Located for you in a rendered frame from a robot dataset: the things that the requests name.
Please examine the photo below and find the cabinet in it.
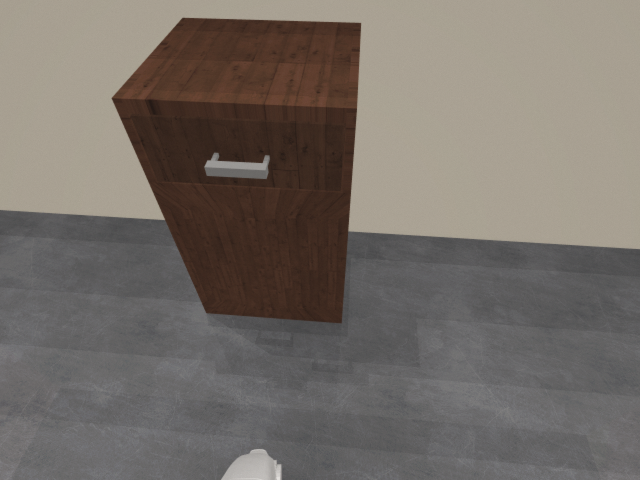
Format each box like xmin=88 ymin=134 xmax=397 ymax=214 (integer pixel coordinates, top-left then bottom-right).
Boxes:
xmin=112 ymin=18 xmax=361 ymax=323

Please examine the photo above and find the drawer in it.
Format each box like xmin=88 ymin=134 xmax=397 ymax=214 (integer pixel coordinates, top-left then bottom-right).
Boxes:
xmin=131 ymin=114 xmax=346 ymax=191

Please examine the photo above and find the handle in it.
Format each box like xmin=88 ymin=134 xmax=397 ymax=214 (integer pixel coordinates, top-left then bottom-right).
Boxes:
xmin=204 ymin=153 xmax=270 ymax=179

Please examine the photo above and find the robot left thigh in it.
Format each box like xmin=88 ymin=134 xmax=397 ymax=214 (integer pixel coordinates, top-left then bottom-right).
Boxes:
xmin=221 ymin=453 xmax=282 ymax=480

